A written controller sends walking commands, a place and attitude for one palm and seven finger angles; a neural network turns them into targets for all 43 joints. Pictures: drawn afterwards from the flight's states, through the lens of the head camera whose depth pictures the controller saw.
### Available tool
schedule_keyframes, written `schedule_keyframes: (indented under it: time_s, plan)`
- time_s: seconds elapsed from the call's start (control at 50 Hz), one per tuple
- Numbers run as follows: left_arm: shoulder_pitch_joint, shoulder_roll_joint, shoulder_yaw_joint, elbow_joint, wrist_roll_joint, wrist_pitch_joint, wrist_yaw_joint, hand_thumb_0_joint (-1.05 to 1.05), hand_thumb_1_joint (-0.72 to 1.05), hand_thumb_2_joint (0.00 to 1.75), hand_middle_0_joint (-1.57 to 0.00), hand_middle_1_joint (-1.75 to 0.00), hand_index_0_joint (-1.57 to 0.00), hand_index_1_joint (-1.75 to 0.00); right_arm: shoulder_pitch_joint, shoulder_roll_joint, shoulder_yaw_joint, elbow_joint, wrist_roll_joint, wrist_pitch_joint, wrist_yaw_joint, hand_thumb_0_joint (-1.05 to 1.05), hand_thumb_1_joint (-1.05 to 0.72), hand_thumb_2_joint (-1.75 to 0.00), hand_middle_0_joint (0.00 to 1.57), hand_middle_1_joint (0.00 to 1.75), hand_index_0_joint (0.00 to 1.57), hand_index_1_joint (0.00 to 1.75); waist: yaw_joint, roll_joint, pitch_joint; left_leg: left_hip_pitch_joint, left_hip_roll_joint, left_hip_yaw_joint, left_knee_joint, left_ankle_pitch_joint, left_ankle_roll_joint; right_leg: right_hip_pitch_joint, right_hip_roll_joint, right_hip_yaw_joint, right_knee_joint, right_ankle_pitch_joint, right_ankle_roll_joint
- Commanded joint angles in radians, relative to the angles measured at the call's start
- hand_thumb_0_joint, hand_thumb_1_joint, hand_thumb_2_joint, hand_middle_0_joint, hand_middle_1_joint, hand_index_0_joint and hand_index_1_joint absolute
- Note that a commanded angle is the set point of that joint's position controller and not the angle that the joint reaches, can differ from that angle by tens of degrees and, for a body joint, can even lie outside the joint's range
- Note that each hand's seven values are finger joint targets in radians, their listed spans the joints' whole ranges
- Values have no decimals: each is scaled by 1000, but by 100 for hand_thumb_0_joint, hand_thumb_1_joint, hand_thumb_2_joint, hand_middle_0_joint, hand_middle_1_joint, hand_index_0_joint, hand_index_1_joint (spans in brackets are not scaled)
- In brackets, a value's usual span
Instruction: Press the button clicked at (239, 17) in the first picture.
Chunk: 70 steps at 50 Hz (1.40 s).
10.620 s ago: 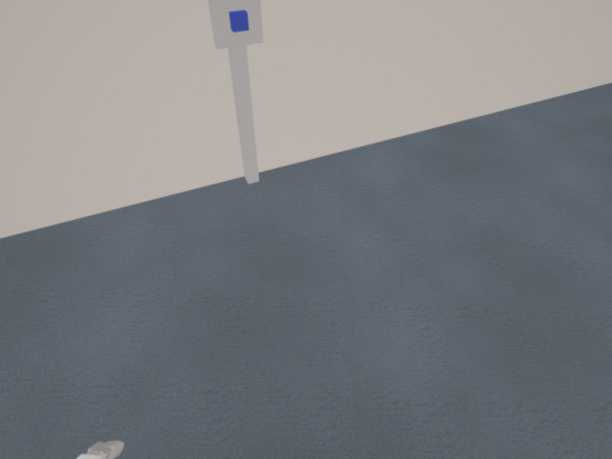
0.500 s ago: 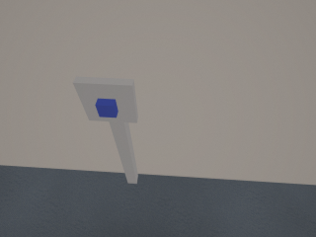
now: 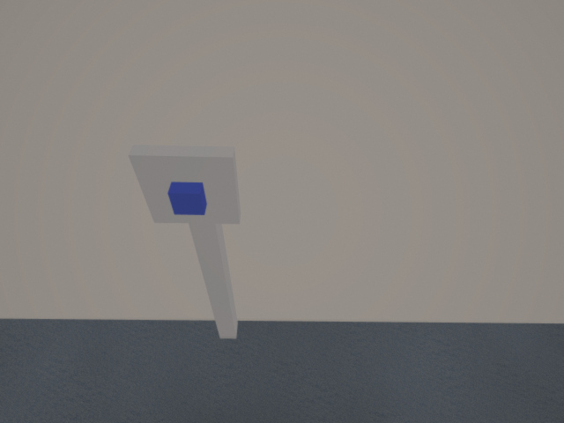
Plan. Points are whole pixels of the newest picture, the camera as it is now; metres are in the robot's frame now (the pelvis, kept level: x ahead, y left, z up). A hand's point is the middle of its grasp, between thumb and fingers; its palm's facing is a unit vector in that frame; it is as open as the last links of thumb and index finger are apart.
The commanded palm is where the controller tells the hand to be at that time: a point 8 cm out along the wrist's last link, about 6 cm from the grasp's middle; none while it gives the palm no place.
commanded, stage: come to a stop and stand still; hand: left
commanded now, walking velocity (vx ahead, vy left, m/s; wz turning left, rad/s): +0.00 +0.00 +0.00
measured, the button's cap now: (188, 197) +0.50 +0.20 +0.01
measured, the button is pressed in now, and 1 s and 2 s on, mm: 0 0 0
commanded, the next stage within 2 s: look again from close up in 0.58 s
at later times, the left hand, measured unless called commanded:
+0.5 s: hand out of the picture +0.00 +0.15 -0.18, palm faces +0.02 -0.99 -0.13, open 7.4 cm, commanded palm none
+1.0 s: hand out of the picture +0.04 +0.16 -0.18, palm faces +0.02 -0.99 -0.16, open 7.3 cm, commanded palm none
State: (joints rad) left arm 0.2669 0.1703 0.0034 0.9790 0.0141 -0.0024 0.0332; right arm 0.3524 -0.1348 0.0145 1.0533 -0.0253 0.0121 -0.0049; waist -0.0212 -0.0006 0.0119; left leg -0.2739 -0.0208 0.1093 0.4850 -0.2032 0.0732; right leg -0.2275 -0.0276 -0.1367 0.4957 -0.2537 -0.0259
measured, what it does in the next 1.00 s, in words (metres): stands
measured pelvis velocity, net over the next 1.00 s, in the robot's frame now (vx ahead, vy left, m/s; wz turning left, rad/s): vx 0.04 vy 0.00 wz -0.01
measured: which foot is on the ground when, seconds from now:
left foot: down 0.00-1.00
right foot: down 0.00-1.00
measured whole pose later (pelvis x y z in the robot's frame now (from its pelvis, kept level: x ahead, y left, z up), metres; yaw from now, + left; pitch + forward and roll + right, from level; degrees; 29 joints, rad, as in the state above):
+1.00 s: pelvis +0.04 +0.00 +0.00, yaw -1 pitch -1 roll +0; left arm 0.31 0.13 -0.01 1.11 0.01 -0.01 0.04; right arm 0.31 -0.11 0.02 1.15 -0.01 -0.02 -0.03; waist 0.00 -0.02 0.03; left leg -0.18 -0.03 0.12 0.44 -0.25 0.07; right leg -0.13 -0.03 -0.12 0.44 -0.29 -0.01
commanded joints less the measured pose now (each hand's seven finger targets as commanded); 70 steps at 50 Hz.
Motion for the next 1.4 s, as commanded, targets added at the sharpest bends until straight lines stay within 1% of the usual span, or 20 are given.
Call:
schedule_keyframes:
  time_s: [0.0,0.04,0.14,0.18,0.26,0.4,0.54,0.64,0.72,0.78,0.84,0.96,1.02,1.08,1.28,1.3,1.32,1.34,1.36,1.38]
  plan:
    - [69,75,10,-10,0,-12,4,0,90,90,-20,-30,-20,-30,-3,-117,-18,-46,3,-36,-10,0,-90,-90,20,30,20,30,34,15,37,-95,149,-221,-202,-180,-3,58,-76,115,-85,-47,-29]
    - [76,70,9,4,-1,-12,4,0,90,90,-20,-30,-20,-30,1,-112,-16,-34,5,-36,-11,0,-90,-90,20,30,20,30,33,25,44,-90,146,-220,-205,-183,-4,56,-78,116,-91,-45,-28]
    - [92,58,2,39,0,-17,5,0,90,90,-20,-30,-20,-30,8,-99,-14,-9,8,-36,-14,0,-90,-90,20,30,20,30,24,6,61,-52,137,-193,-183,-126,-7,31,-88,127,-115,-29,-27]
    - [100,54,-1,52,1,-20,7,0,90,90,-20,-30,-20,-30,8,-97,-13,2,10,-39,-15,0,-90,-90,20,30,20,30,24,1,44,-16,140,-182,-167,-60,-7,32,-89,124,-113,9,-23]
    - [112,46,-4,78,2,-20,8,0,90,90,-20,-30,-20,-30,2,-94,-11,20,12,-38,-18,0,-90,-90,20,30,20,30,19,-2,73,5,141,-179,-171,-44,-7,9,-87,124,-123,8,-21]
    - [135,35,-10,113,1,-24,10,0,90,90,-20,-30,-20,-30,-8,-92,-7,37,14,-46,-23,0,-90,-90,20,30,20,30,20,0,46,64,138,-156,-145,79,-7,24,-97,130,-130,66,-14]
    - [132,35,-10,125,0,-19,10,0,90,90,-20,-30,-20,-30,-10,-89,-5,51,14,-45,-27,0,-90,-90,20,30,20,30,23,5,78,52,138,-154,-156,81,-10,33,-95,124,-135,60,-12]
    - [130,34,-9,124,0,-17,10,0,90,90,-20,-30,-20,-30,-6,-87,-5,57,13,-45,-27,0,-90,-90,20,30,20,30,27,4,80,51,140,-156,-161,80,-9,41,-95,121,-134,57,-12]
    - [130,37,-8,123,-2,-19,11,0,90,90,-20,-30,-20,-30,-3,-88,-5,62,13,-49,-29,0,-90,-90,20,30,20,30,29,4,46,75,141,-152,-142,147,-8,62,-98,119,-127,96,-11]
    - [123,37,-6,120,-1,-18,12,0,90,90,-20,-30,-20,-30,4,-86,-6,66,14,-49,-30,0,-90,-90,20,30,20,30,28,-4,47,78,143,-152,-138,179,-7,69,-97,116,-122,107,-10]
    - [125,32,-4,121,-1,-16,12,0,90,90,-20,-30,-20,-30,9,-79,-6,70,13,-48,-30,0,-90,-90,20,30,20,30,30,-4,69,66,142,-154,-150,145,-7,60,-98,114,-126,83,-11]
    - [133,31,-5,118,-1,-17,13,0,90,90,-20,-30,-20,-30,15,-74,-7,76,13,-47,-30,0,-90,-90,20,30,20,30,31,-19,72,73,139,-155,-142,159,-6,64,-97,118,-129,96,-12]
    - [130,29,-4,121,-2,-15,13,0,90,90,-20,-30,-20,-30,21,-71,-6,78,13,-48,-32,0,-90,-90,20,30,20,30,28,-4,80,71,139,-156,-152,150,-8,58,-96,115,-127,80,-11]
    - [138,27,-4,123,-2,-16,14,0,90,90,-20,-30,-20,-30,23,-72,-6,81,13,-50,-32,0,-90,-90,20,30,20,30,29,5,59,90,141,-155,-146,185,-6,66,-97,113,-124,96,-10]
    - [149,19,-3,131,0,-17,15,0,90,90,-20,-30,-20,-30,26,-65,-8,82,15,-50,-35,0,-90,-90,20,30,20,30,26,-7,65,100,139,-152,-138,206,-7,65,-98,114,-131,111,-10]
    - [168,50,-14,145,12,-41,50,0,90,90,-20,-30,-20,-30,-60,-118,-7,3,28,-56,-26,0,-90,-90,20,30,20,30,41,39,91,40,149,-146,47,462,-40,0,-127,165,-117,404,0]
    - [-528,236,42,-1411,-171,-222,50,0,90,90,-23,-33,-23,-33,-9,-318,-53,-352,47,-192,-48,0,-90,-90,20,30,20,30,-103,254,-396,374,71,-176,-38,494,-72,10,-14,74,-8,323,3]
    - [-175,169,30,-1180,-106,-151,96,0,90,90,-25,-36,-25,-36,-93,-203,-3,-292,56,-290,-62,0,-90,-90,20,30,20,30,-5,331,-405,407,119,-160,-104,602,-91,-35,6,81,93,40,-24]
    - [-135,104,12,-1053,-124,-94,146,0,90,90,-28,-39,-28,-39,-94,-193,-31,-218,58,-308,-69,0,-90,-90,20,30,20,30,-22,243,-289,284,115,-164,-114,486,-110,-98,8,69,128,-60,-7]
    - [157,-83,-86,-836,-129,0,142,0,90,90,-31,-42,-31,-42,-63,-158,-35,-213,72,-294,-56,0,-90,-90,20,30,20,30,-19,118,-150,186,108,-193,-126,335,-89,-156,4,52,125,-94,1]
